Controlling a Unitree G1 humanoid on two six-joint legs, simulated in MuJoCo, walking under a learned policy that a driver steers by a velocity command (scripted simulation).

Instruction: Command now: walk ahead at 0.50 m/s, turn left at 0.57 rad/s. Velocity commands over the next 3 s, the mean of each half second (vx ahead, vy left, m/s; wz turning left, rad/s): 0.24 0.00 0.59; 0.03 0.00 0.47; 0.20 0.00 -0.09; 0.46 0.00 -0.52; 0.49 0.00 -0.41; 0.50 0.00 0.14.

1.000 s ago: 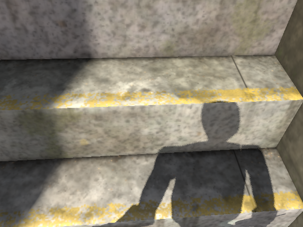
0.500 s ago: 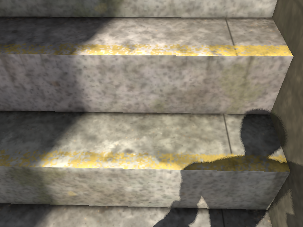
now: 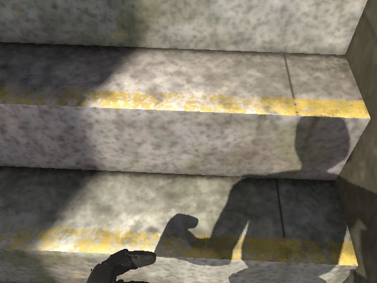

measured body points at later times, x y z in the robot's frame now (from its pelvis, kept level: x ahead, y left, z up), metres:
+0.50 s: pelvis +0.19 +0.04 +0.07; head +0.26 -0.01 +0.51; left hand +0.00 +0.25 -0.02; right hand +0.53 -0.01 +0.03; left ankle +0.25 +0.14 -0.50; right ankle -0.01 -0.13 -0.66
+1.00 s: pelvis +0.27 +0.07 +0.23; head +0.31 +0.07 +0.68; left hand +0.59 +0.27 +0.25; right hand +0.23 -0.23 +0.12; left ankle +0.18 +0.20 -0.38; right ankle +0.22 -0.03 -0.49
